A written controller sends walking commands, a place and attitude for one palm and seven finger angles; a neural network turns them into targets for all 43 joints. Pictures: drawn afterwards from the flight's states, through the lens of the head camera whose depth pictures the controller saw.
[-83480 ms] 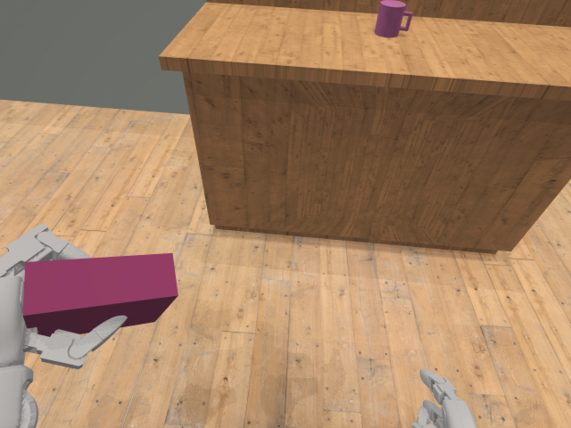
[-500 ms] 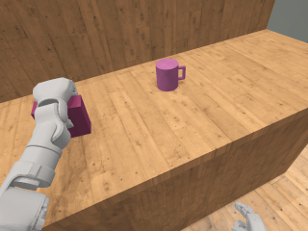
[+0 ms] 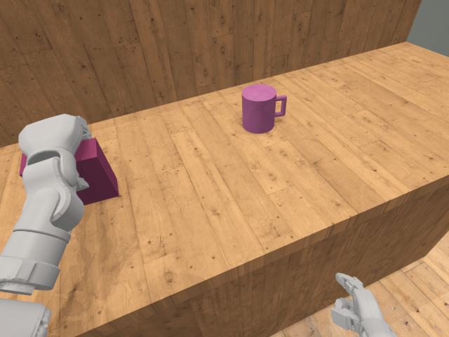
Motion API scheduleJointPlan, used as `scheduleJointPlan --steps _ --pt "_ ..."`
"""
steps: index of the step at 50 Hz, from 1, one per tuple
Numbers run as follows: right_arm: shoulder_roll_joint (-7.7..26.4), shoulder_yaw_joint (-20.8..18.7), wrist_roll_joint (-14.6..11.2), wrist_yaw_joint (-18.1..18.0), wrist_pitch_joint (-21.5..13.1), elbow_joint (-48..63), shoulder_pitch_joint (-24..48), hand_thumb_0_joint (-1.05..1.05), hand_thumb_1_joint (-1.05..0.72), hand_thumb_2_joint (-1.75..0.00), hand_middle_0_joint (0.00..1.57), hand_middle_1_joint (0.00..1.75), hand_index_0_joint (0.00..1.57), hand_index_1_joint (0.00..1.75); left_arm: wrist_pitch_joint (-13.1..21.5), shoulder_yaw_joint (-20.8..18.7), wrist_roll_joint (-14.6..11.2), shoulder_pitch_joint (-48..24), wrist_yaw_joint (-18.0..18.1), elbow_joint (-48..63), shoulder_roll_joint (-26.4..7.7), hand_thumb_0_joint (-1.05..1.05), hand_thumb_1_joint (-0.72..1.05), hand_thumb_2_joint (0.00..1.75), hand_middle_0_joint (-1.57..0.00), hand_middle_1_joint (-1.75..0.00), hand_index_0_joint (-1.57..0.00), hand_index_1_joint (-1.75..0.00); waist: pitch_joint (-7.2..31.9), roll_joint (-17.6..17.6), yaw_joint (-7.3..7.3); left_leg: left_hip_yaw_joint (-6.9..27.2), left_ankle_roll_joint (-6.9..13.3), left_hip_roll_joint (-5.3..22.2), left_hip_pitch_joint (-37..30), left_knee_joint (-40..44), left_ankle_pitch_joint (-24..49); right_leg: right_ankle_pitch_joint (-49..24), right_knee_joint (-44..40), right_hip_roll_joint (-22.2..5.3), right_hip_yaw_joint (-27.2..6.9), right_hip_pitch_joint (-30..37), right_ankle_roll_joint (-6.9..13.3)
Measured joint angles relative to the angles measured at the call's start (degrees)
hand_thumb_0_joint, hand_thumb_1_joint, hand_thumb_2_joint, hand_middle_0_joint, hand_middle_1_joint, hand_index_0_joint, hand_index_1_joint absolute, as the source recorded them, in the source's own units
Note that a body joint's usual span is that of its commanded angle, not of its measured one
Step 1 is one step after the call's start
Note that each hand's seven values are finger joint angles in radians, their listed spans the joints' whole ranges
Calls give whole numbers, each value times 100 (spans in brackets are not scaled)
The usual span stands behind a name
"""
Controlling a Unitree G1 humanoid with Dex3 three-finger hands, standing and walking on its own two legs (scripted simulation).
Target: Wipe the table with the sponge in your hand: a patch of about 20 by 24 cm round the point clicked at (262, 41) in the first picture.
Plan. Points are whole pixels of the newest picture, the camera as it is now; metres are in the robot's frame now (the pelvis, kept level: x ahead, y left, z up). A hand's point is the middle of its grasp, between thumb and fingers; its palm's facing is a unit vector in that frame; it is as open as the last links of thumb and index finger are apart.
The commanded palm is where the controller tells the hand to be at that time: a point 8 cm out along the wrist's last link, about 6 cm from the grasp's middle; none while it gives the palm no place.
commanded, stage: slide back across to the first lane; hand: left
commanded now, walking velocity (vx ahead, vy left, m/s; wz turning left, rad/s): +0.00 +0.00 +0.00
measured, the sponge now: (80, 183) +0.34 +0.32 +0.12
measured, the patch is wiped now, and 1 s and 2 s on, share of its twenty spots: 0.90 0.90 0.90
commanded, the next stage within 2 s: wipe back along the first lane in 0.20 s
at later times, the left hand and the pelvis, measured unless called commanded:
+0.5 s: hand (48, 175) +0.31 +0.33 +0.17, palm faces +0.09 -0.01 -1.00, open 9.2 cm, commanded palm +0.27 +0.32 +0.22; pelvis +0.00 +0.02 +0.00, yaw +1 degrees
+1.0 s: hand (47, 198) +0.26 +0.31 +0.17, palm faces +0.14 -0.02 -0.99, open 9.2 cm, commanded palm +0.22 +0.30 +0.20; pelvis -0.01 +0.01 +0.00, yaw +1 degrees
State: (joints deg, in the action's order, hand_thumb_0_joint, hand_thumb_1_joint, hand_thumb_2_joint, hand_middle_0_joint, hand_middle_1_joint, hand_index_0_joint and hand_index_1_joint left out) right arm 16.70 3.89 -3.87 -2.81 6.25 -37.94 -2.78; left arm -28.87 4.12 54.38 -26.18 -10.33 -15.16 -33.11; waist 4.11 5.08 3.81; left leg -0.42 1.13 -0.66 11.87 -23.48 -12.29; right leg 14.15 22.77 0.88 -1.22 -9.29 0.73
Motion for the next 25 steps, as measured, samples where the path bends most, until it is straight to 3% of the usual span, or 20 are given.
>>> scheduleJointPlan --steps 4,10,18,25 --pt "-1 4 3 -55 -41 77 23 1 -90 -90 20 30 20 30 76 -11 58 -33 -258 29 -170 -2 -47 110 -80 -138 -82 -147 -31 -15 51 76 21 -37 61 -37 1 4 -13 -33 78 -8 -15" --pt "-45 17 25 -117 -139 157 -37 1 -90 -90 20 30 20 30 461 -41 60 -16 -455 140 -303 -2 -46 110 -80 -138 -82 -147 -71 -24 113 148 53 -86 126 -49 15 -12 -64 -77 153 -15 -38" --pt "-115 43 55 -55 -141 147 -145 1 -90 -90 20 30 20 30 735 -245 -84 375 -259 489 -284 -3 -46 110 -80 -139 -82 -148 -95 25 145 103 95 -114 120 6 38 -60 -142 -109 109 -11 -74" --pt "-96 -7 52 38 -100 117 -194 1 -90 -90 20 30 20 30 529 -416 -197 1078 1 1300 -162 -3 -45 109 -79 -140 -81 -148 -56 100 180 46 129 -132 97 15 36 -79 -158 -130 54 0 -111"
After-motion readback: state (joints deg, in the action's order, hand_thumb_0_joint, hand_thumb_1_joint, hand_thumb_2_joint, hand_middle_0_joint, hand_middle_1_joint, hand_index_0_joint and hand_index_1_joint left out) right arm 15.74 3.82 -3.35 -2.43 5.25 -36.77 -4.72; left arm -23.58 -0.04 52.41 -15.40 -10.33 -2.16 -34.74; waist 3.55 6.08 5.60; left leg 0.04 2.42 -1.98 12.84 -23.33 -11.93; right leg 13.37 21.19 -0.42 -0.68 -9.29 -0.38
